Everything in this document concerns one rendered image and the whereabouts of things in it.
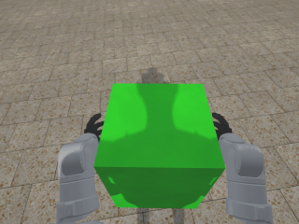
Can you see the carton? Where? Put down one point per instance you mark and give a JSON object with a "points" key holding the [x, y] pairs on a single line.
{"points": [[158, 147]]}

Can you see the robot left hand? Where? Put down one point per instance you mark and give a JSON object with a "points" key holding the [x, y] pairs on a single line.
{"points": [[92, 128]]}

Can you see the robot right hand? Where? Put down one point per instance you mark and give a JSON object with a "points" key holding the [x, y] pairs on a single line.
{"points": [[222, 125]]}

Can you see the left robot forearm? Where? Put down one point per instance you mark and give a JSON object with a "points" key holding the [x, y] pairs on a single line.
{"points": [[78, 197]]}

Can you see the right robot forearm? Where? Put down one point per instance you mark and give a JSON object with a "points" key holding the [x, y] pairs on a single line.
{"points": [[245, 172]]}

